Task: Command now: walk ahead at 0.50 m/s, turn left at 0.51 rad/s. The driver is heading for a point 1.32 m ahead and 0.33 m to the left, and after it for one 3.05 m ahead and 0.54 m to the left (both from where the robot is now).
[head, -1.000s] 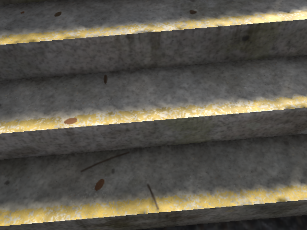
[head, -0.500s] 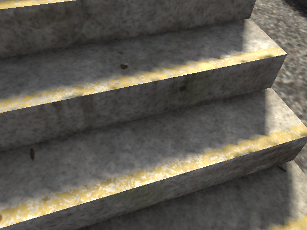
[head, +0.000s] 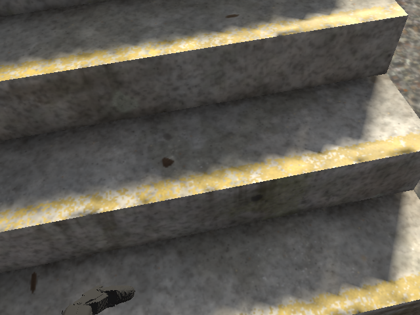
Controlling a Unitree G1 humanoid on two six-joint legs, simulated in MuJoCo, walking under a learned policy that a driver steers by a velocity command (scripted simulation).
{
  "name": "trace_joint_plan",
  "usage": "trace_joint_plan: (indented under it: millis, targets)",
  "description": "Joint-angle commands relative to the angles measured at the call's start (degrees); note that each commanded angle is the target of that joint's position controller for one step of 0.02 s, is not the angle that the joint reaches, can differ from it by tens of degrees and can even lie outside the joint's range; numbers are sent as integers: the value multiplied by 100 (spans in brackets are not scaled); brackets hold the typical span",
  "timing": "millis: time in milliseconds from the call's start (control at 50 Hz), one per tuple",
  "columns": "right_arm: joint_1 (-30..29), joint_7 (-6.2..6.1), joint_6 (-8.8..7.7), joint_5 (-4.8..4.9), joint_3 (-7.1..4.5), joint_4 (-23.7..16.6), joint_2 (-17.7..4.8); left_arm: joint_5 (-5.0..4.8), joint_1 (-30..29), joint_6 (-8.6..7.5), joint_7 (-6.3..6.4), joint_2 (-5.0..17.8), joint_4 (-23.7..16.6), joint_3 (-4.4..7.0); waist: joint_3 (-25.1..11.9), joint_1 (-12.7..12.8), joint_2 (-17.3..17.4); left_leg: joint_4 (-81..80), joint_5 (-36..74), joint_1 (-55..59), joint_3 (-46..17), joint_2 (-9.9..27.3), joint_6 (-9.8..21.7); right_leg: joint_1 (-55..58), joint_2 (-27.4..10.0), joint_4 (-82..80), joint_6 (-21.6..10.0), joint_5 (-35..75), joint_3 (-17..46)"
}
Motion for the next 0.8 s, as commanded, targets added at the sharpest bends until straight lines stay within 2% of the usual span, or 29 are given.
trace_joint_plan:
  millis: [20,80,100,120,140,160,200,240,280,300,340,400,440,460,480,520,540,560,580,600,620,640,660,680,700,720,740,760,800]
  targets:
    - [774,-171,193,-95,255,-472,769,71,-240,-154,-49,-61,268,67,-166,-399,-1124,2345,289,-1775,289,50,114,785,-989,-4262,49,-1745,2220]
    - [13,-239,287,57,463,-765,1043,67,922,-480,-239,30,1186,140,19,-232,-514,2908,446,-3070,93,106,247,1748,-1027,-4723,142,-111,1589]
    - [-81,465,59,643,416,-526,-3,579,1084,-543,-491,145,1151,4,-31,214,203,2572,1394,-3525,-1118,-118,922,1402,-955,-4963,-30,182,2027]
    - [-53,680,-100,689,286,-460,-174,515,947,-556,-591,776,1249,192,-25,137,-199,2657,1208,-3686,-807,-241,975,1812,-1094,-5289,-89,716,1558]
    - [-48,717,-144,652,310,-390,-174,475,643,-503,-603,831,1361,212,-254,-65,-100,2787,1441,-3913,-684,-314,1100,1877,-971,-5431,-27,686,1203]
    - [90,794,-129,549,326,-141,-132,417,1061,-490,-613,809,1616,184,-409,72,-589,4574,1074,-4412,-538,-519,1253,2511,-1043,-5478,-263,1051,1136]
    - [-91,688,-106,450,404,-49,-96,466,1314,-502,-605,457,2039,-25,-360,-39,178,5002,1054,-5466,-834,-507,1496,3175,-961,-5317,-136,1240,707]
    - [-618,602,-90,428,472,-85,-77,451,1600,-594,-512,440,2261,-105,-760,64,160,4214,1193,-5386,-285,-392,1439,3526,-496,-5335,85,1687,-44]
    - [-1449,638,-13,337,631,-255,84,573,2435,-621,-465,492,2600,-222,-730,348,-239,4333,751,-6027,274,-166,1433,4326,-579,-5629,-47,1852,-132]
    - [-1698,567,48,448,723,-376,233,633,2745,-617,-470,340,2782,-285,-707,362,-563,4178,461,-6236,413,24,1523,4577,-644,-5809,-17,2097,-144]
    - [-2095,459,87,442,780,-403,198,758,3274,-652,-465,294,2986,-376,-567,600,-552,3768,249,-6633,524,115,1545,5236,-741,-5948,-44,2642,-193]
    - [-2711,283,260,480,766,-639,57,921,3608,-597,-659,428,3169,-470,-499,686,-599,2586,136,-6837,619,37,1492,5704,-1025,-6194,-105,3524,-261]
    - [-3269,311,553,418,762,-869,-9,675,2692,-533,-877,836,2885,-381,-413,422,-571,1214,-1044,-5491,1631,248,1452,4837,-1164,-6928,-241,4955,-786]
    - [-3531,387,661,460,719,-1033,-190,517,2327,-567,-941,1032,2790,-363,-452,77,-620,189,-1479,-4045,2148,74,1491,3808,-1064,-6821,-225,7590,-1084]
    - [-3001,635,783,469,749,-1120,-4,293,2445,-733,-915,1740,2816,-199,-826,-434,-1737,539,-1602,-2678,2637,-398,1191,3532,-1133,-6300,-568,12120,-1297]
    - [-1770,674,777,426,686,-832,-173,122,2588,-959,-806,2279,2801,23,-745,-624,-1708,-859,-2262,-2412,2597,-977,895,4901,-1451,-5314,-449,13559,-1106]
    - [-925,584,691,417,637,-578,-299,155,2059,-921,-802,2453,2634,121,-759,-913,-1715,-1861,-1972,-1887,2469,-1114,854,5125,-1470,-4488,-422,14012,-1032]
    - [761,422,702,466,521,109,-566,449,1692,-849,-875,2470,2487,152,-1512,-1257,-1410,-1971,-946,337,1344,-1009,1154,3550,-1281,-2987,-273,14145,-742]
    - [2116,336,785,465,349,638,-1019,783,1765,-702,-1060,2116,2327,133,-2654,-1408,-545,-3092,-254,3049,-270,-860,1526,1533,-726,-1307,-259,11562,-129]
    - [2537,453,747,146,354,839,-1134,468,1490,-502,-1210,1517,2324,231,-2400,-1168,914,-5569,-246,3145,-2983,426,2399,43,1087,2230,-49,3224,262]
    - [2194,297,637,-26,252,785,-1034,107,1569,-415,-1222,994,2226,99,-1964,-1012,166,-6107,-1191,2452,-4102,768,2304,-777,1309,4290,-496,3438,1889]
    - [2016,266,390,3,378,1125,-674,215,1116,-520,-1054,611,2133,35,-957,-739,370,-5841,-2108,1600,-3721,626,2139,-1726,1260,5105,-629,3390,2081]
    - [1626,284,215,20,542,1352,-176,427,676,-541,-844,614,1774,-18,-948,-279,433,-5789,-1691,1519,-3341,407,2073,-2180,1332,5428,-783,3020,2094]
    - [1112,344,74,43,687,1402,129,484,329,-519,-728,497,1390,-96,-942,147,309,-5680,-1093,1440,-2691,358,1877,-2524,1342,5671,-863,2480,2162]
    - [733,402,65,-41,851,1596,557,361,308,-477,-622,376,1352,-187,-923,488,-138,-5641,-597,969,-2213,305,1632,-2688,1138,5867,-1057,2329,1989]
    - [510,449,14,-64,936,1679,631,367,319,-399,-531,446,1223,-227,-597,707,-438,-5803,-227,719,-1855,345,1509,-3085,978,5955,-1021,1854,1705]
    - [-47,453,-139,-40,892,1558,546,193,326,-368,-427,630,1204,-186,-488,921,-422,-6127,-467,2,-1262,221,1236,-2646,753,5231,-951,1203,1472]
    - [182,409,-226,-99,852,1589,408,79,-178,-384,-364,646,949,-225,-387,736,379,-6442,-1003,-424,-1243,154,1252,-2728,897,6143,-956,-10,1398]
    - [844,302,-271,-355,861,1788,384,18,-931,-481,-274,586,620,-350,-379,479,74,-6620,-1820,-653,-1253,64,922,-2836,854,5989,-1027,-410,1381]
Keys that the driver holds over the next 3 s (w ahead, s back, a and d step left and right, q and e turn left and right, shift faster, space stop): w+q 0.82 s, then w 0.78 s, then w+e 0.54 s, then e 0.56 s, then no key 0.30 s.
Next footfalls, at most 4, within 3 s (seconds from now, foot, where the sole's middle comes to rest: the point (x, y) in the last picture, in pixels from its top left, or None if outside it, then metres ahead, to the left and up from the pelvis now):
0.54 left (181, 298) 0.42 0.09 -0.48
0.92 right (232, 145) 0.72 -0.06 -0.29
1.54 left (58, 41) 0.96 0.34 -0.11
2.12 right None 1.24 0.22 0.08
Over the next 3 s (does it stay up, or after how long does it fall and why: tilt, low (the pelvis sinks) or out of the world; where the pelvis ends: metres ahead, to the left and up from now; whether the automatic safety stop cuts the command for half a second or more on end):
stays up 1.32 0.43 0.96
